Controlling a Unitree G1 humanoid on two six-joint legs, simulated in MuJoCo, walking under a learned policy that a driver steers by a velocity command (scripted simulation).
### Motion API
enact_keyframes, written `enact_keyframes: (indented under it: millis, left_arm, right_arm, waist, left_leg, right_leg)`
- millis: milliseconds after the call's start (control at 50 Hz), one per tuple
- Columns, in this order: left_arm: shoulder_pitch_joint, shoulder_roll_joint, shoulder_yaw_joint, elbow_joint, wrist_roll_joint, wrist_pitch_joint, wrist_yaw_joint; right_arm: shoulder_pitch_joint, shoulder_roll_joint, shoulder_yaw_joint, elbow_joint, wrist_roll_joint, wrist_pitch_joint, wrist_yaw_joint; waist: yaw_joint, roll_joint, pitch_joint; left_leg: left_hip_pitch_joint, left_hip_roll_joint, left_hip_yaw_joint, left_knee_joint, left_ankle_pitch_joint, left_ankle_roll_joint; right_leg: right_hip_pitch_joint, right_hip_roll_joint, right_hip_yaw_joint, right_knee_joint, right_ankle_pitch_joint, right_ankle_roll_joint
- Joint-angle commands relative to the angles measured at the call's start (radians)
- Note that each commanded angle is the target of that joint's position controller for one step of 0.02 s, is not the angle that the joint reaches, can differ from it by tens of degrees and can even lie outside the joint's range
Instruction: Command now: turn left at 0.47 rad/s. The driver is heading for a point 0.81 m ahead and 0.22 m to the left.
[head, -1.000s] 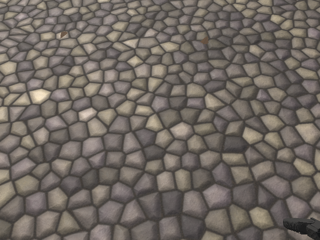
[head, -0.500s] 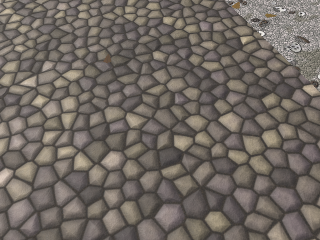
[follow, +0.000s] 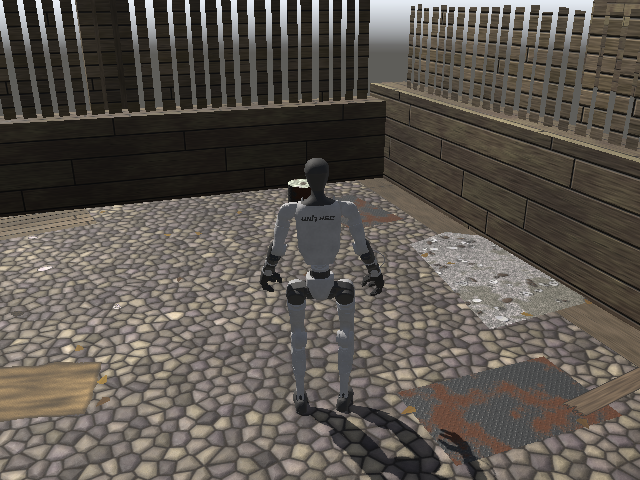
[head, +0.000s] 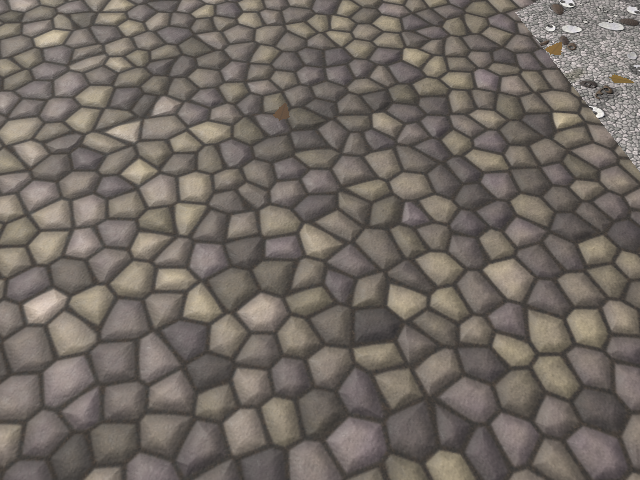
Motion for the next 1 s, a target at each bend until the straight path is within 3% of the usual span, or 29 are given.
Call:
enact_keyframes:
  millis: [20,40,60,80,100,120,180,340,460,500,520,540,560,580,600,620,640,700,740,780,820,840,860,880,900,920,960,1000]
  left_arm:
    - [-0.001,0.063,0.022,-0.07,0.039,-0.015,-0.006]
    - [-0.119,0.077,0.021,-0.11,0.033,-0.021,-0.002]
    - [-0.123,0.111,0.033,-0.103,0.012,-0.02,-0.002]
    - [-0.104,0.117,0.038,-0.089,0.002,-0.019,0.0]
    - [-0.082,0.122,0.042,-0.069,0.008,-0.017,0.008]
    - [-0.065,0.137,0.048,-0.063,0.015,-0.015,0.015]
    - [-0.024,0.114,0.045,-0.051,0.008,-0.022,0.012]
    - [-0.061,0.103,0.035,-0.068,0.003,-0.041,0.003]
    - [-0.012,0.119,0.039,-0.069,-0.006,-0.073,-0.024]
    - [0.048,0.113,0.038,-0.052,-0.004,-0.082,-0.037]
    - [0.06,0.133,0.042,-0.05,0.006,-0.084,-0.038]
    - [0.053,0.19,0.048,-0.07,0.026,-0.08,-0.034]
    - [0.043,0.224,0.05,-0.058,0.053,-0.073,-0.036]
    - [0.031,0.171,0.038,-0.076,0.041,-0.077,-0.036]
    - [0.013,0.15,0.03,-0.08,0.029,-0.077,-0.032]
    - [-0.012,0.139,0.025,-0.08,0.018,-0.075,-0.03]
    - [-0.024,0.126,0.018,-0.078,0.006,-0.073,-0.029]
    - [-0.012,0.105,0.005,-0.061,0.011,-0.06,-0.025]
    - [0.001,0.119,0.008,-0.055,0.013,-0.048,-0.025]
    - [0.032,0.142,0.011,-0.045,0.008,-0.039,-0.027]
    - [0.038,0.127,0.001,-0.034,-0.006,-0.038,-0.031]
    - [0.076,0.113,-0.007,-0.022,-0.002,-0.05,-0.034]
    - [0.094,0.091,-0.018,-0.025,0.027,-0.065,-0.044]
    - [0.116,0.045,-0.028,-0.02,0.03,-0.073,-0.045]
    - [0.056,0.085,-0.024,-0.013,0.036,-0.071,-0.043]
    - [0.024,0.095,-0.02,-0.011,0.03,-0.068,-0.041]
    - [0.032,0.093,-0.019,-0.001,0.023,-0.056,-0.031]
    - [0.046,0.088,-0.019,0.015,0.018,-0.054,-0.027]
  right_arm:
    - [0.116,-0.267,-0.073,-0.05,-0.013,-0.012,-0.023]
    - [0.134,-0.263,-0.065,-0.071,-0.048,-0.032,-0.011]
    - [0.107,-0.241,-0.057,-0.08,-0.054,-0.055,-0.003]
    - [0.054,-0.222,-0.054,-0.085,-0.037,-0.069,-0.008]
    - [0.01,-0.192,-0.047,-0.092,-0.015,-0.07,-0.015]
    - [-0.018,-0.168,-0.038,-0.1,-0.001,-0.066,-0.024]
    - [0.005,-0.166,-0.035,-0.112,-0.008,-0.056,-0.037]
    - [0.005,-0.201,-0.05,-0.143,-0.008,-0.037,-0.046]
    - [-0.036,-0.197,-0.049,-0.175,-0.004,-0.022,-0.036]
    - [-0.06,-0.175,-0.039,-0.185,0.006,-0.014,-0.043]
    - [-0.034,-0.149,-0.031,-0.184,0.003,-0.014,-0.047]
    - [0.021,-0.094,-0.013,-0.183,-0.02,-0.018,-0.045]
    - [0.028,-0.116,-0.022,-0.207,-0.011,-0.027,-0.045]
    - [0.04,-0.193,-0.044,-0.187,-0.022,-0.034,-0.047]
    - [0.032,-0.219,-0.058,-0.171,-0.011,-0.033,-0.045]
    - [0.041,-0.193,-0.056,-0.15,-0.011,-0.024,-0.048]
    - [0.038,-0.17,-0.05,-0.146,-0.013,-0.016,-0.049]
    - [0.018,-0.085,-0.019,-0.152,-0.009,-0.014,-0.041]
    - [-0.02,-0.049,-0.001,-0.162,-0.012,-0.019,-0.036]
    - [-0.014,-0.069,-0.006,-0.154,-0.004,-0.021,-0.033]
    - [0.04,-0.073,-0.008,-0.121,-0.011,-0.023,-0.031]
    - [0.039,-0.103,-0.01,-0.127,-0.022,-0.024,-0.035]
    - [0.055,-0.17,-0.021,-0.137,-0.032,-0.022,-0.044]
    - [0.015,-0.149,-0.013,-0.119,-0.04,-0.023,-0.038]
    - [-0.018,-0.087,-0.001,-0.138,-0.039,-0.031,-0.026]
    - [-0.009,-0.071,0.005,-0.127,-0.046,-0.038,-0.022]
    - [0.004,-0.088,0.004,-0.115,-0.042,-0.054,-0.023]
    - [0.028,-0.075,0.01,-0.103,-0.038,-0.064,-0.027]
  waist:
    - [0.005,0.301,-0.145]
    - [-0.069,0.28,-0.17]
    - [-0.06,0.162,-0.16]
    - [-0.024,0.127,-0.127]
    - [-0.004,0.095,-0.11]
    - [0.012,0.105,-0.108]
    - [0.019,0.117,-0.142]
    - [-0.011,0.169,-0.096]
    - [-0.002,0.19,-0.136]
    - [0.036,0.181,-0.152]
    - [0.031,0.146,-0.158]
    - [-0.008,-0.05,-0.185]
    - [-0.039,-0.26,-0.127]
    - [-0.011,-0.188,-0.129]
    - [-0.01,-0.133,-0.111]
    - [-0.021,-0.098,-0.099]
    - [-0.015,-0.101,-0.084]
    - [-0.006,-0.136,-0.097]
    - [0.023,-0.169,-0.114]
    - [0.038,-0.176,-0.125]
    - [0.004,-0.147,-0.112]
    - [0.015,-0.106,-0.122]
    - [0.042,0.032,-0.157]
    - [0.085,0.185,-0.16]
    - [0.045,0.132,-0.117]
    - [0.03,0.112,-0.089]
    - [0.028,0.112,-0.044]
    - [0.029,0.103,-0.036]
  left_leg:
    - [0.311,0.273,-0.426,-0.206,0.729,0.19]
    - [0.278,0.396,-0.592,-0.248,0.81,0.38]
    - [0.27,0.358,-0.528,-0.258,0.734,0.375]
    - [0.26,0.295,-0.448,-0.249,0.655,0.316]
    - [0.248,0.251,-0.405,-0.245,0.601,0.266]
    - [0.227,0.226,-0.383,-0.251,0.589,0.243]
    - [0.219,0.189,-0.363,-0.259,0.588,0.24]
    - [0.135,0.147,-0.46,-0.269,0.278,0.229]
    - [0.14,0.139,-0.568,-0.189,0.425,0.22]
    - [0.119,0.101,-0.554,-0.135,0.429,0.173]
    - [0.065,0.064,-0.528,-0.098,0.313,0.127]
    - [-0.034,-0.036,-0.407,0.074,0.038,0.067]
    - [-0.206,-0.165,-0.27,0.219,-0.339,0.013]
    - [-0.229,-0.11,-0.272,0.425,-0.371,-0.031]
    - [-0.242,-0.103,-0.27,0.515,-0.31,-0.046]
    - [-0.245,-0.096,-0.268,0.539,-0.258,-0.063]
    - [-0.257,-0.091,-0.273,0.54,-0.215,-0.077]
    - [-0.172,-0.065,-0.192,0.353,-0.162,-0.098]
    - [-0.082,-0.035,-0.133,0.169,-0.171,-0.098]
    - [-0.016,-0.039,-0.102,0.016,-0.102,-0.091]
    - [0.116,-0.049,-0.084,-0.257,0.129,-0.055]
    - [0.211,-0.006,-0.148,-0.278,0.237,-0.025]
    - [0.293,0.112,-0.261,-0.221,0.478,0.018]
    - [0.162,0.137,-0.275,-0.196,0.347,0.089]
    - [0.098,0.1,-0.267,-0.217,0.191,0.094]
    - [0.073,0.076,-0.254,-0.226,0.123,0.073]
    - [0.04,0.056,-0.241,-0.227,0.126,0.048]
    - [0.036,0.049,-0.232,-0.217,0.151,0.04]
  right_leg:
    - [-0.257,-0.015,0.004,0.345,-0.132,0.043]
    - [-0.386,0.1,0.162,0.552,-0.424,0.07]
    - [-0.416,0.079,0.238,0.638,-0.386,0.062]
    - [-0.437,0.062,0.258,0.639,-0.288,0.053]
    - [-0.445,0.052,0.265,0.606,-0.213,0.055]
    - [-0.421,0.048,0.272,0.583,-0.155,0.062]
    - [-0.364,0.078,0.266,0.557,-0.061,0.08]
    - [-0.264,0.103,0.292,0.232,-0.021,0.101]
    - [-0.124,0.129,0.289,0.043,-0.048,0.07]
    - [0.008,0.122,0.263,-0.168,0.119,0.043]
    - [0.104,0.06,0.305,-0.232,0.245,0.016]
    - [0.205,-0.129,0.494,-0.256,0.425,-0.057]
    - [0.182,-0.27,0.689,-0.256,0.585,-0.242]
    - [0.147,-0.312,0.713,-0.264,0.538,-0.318]
    - [0.134,-0.256,0.632,-0.254,0.485,-0.289]
    - [0.129,-0.195,0.556,-0.243,0.42,-0.242]
    - [0.131,-0.172,0.52,-0.237,0.415,-0.223]
    - [0.134,-0.1,0.404,-0.225,0.47,-0.206]
    - [0.139,-0.091,0.383,-0.21,0.488,-0.205]
    - [0.151,-0.105,0.407,-0.192,0.489,-0.213]
    - [0.108,-0.086,0.395,-0.17,0.439,-0.171]
    - [0.049,-0.073,0.39,-0.168,0.367,-0.115]
    - [-0.015,-0.016,0.322,-0.094,0.251,-0.051]
    - [0.047,0.044,0.25,-0.135,0.072,0.002]
    - [0.086,0.049,0.244,-0.124,0.091,0.036]
    - [0.083,0.055,0.239,-0.117,0.117,0.04]
    - [0.078,0.052,0.244,-0.109,0.158,0.034]
    - [0.081,0.048,0.249,-0.114,0.177,0.031]
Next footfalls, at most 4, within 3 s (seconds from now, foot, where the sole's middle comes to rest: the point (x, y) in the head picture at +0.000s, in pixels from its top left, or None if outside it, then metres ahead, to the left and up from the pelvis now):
0.52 right None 0.10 -0.11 -0.77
0.84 left None -0.02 0.13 -0.77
2.68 left None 0.36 0.26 -0.77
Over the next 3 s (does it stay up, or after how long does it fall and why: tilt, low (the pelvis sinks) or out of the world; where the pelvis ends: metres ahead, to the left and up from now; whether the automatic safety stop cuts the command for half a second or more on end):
stays up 0.38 0.18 0.02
